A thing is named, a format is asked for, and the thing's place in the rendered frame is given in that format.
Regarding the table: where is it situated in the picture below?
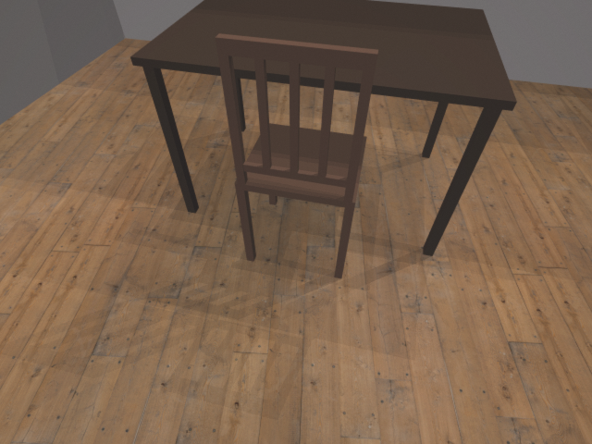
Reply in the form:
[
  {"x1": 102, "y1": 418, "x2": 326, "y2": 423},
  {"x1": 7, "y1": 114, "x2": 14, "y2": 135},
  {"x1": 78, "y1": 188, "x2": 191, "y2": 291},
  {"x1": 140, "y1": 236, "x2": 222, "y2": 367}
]
[{"x1": 130, "y1": 0, "x2": 517, "y2": 256}]

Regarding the chair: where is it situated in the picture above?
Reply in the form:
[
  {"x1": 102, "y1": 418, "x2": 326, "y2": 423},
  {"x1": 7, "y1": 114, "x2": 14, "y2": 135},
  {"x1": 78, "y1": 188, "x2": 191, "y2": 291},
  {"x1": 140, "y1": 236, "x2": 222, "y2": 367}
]
[{"x1": 216, "y1": 33, "x2": 378, "y2": 278}]

